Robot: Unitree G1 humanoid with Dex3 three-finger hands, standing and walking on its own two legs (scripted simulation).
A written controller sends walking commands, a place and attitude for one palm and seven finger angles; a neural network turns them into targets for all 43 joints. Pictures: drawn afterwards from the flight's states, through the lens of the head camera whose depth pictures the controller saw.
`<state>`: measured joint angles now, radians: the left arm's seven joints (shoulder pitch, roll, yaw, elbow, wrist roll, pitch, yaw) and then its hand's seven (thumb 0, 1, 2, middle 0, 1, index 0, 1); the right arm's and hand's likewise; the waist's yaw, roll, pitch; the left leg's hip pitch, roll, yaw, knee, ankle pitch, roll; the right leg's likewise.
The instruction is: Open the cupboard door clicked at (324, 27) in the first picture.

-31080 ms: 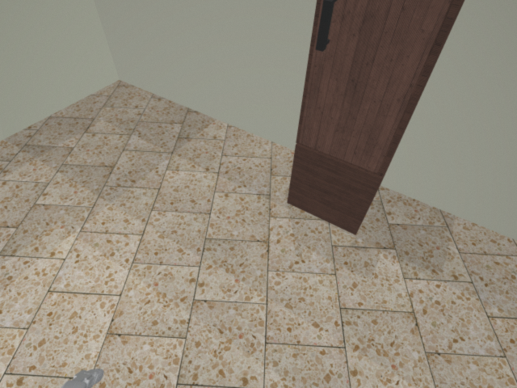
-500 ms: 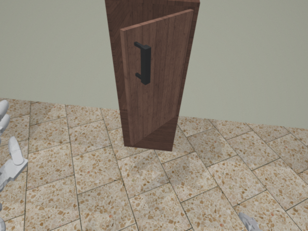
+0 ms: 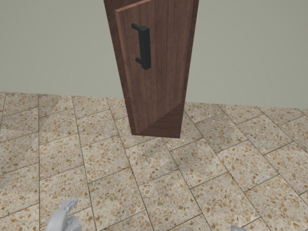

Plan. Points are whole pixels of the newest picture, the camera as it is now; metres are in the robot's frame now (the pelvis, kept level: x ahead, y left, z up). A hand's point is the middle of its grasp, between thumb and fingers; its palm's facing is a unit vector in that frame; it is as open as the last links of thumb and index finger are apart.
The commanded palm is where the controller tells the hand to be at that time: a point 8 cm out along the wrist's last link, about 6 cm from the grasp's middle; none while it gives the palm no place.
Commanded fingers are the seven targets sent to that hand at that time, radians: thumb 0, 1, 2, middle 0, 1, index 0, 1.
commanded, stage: let the arm hang, fingers relaxed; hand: left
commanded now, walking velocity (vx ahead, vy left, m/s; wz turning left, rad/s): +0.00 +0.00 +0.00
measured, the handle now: (140, 47) +0.62 +0.05 +0.16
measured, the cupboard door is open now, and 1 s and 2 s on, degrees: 49 49 49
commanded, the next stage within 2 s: look to check the result in 0.88 s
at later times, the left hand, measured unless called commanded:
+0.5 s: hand out of the picture -0.01 +0.21 -0.13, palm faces +0.06 -0.96 -0.27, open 7.4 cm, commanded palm none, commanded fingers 0.00 0.90 0.90 -0.20 -0.30 -0.20 -0.30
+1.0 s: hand out of the picture +0.02 +0.23 -0.13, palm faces +0.03 -0.95 -0.30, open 7.4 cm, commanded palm none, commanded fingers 0.00 0.90 0.90 -0.20 -0.30 -0.20 -0.30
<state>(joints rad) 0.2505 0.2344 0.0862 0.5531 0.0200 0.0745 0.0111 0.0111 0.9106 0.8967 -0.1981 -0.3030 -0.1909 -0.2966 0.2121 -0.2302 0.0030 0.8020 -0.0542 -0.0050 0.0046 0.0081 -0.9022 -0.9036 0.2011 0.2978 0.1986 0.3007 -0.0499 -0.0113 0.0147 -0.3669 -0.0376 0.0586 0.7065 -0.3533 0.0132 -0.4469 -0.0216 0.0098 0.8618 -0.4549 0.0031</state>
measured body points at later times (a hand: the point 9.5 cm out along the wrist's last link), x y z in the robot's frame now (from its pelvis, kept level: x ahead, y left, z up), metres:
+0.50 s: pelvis -0.03 +0.00 +0.03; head -0.02 -0.01 +0.48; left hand -0.01 +0.26 -0.11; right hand +0.01 -0.25 -0.13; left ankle -0.05 +0.11 -0.71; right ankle +0.02 -0.09 -0.71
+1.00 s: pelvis -0.03 +0.01 +0.04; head -0.01 -0.01 +0.48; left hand +0.02 +0.28 -0.11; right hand +0.00 -0.26 -0.12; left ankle -0.05 +0.11 -0.71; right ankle +0.02 -0.09 -0.71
